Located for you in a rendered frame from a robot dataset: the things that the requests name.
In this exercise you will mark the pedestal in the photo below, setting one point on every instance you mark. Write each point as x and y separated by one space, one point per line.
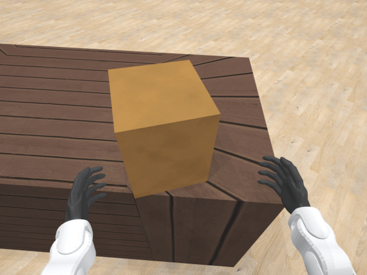
56 120

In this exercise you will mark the left robot hand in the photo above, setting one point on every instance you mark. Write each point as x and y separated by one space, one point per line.
79 201

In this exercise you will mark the carton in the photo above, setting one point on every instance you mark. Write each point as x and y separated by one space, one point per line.
165 123

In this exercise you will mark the left robot forearm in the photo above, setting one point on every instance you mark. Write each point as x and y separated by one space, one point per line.
73 251

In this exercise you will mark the right robot hand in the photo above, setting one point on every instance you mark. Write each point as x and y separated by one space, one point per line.
289 184

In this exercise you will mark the right robot forearm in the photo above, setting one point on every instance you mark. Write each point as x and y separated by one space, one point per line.
315 240

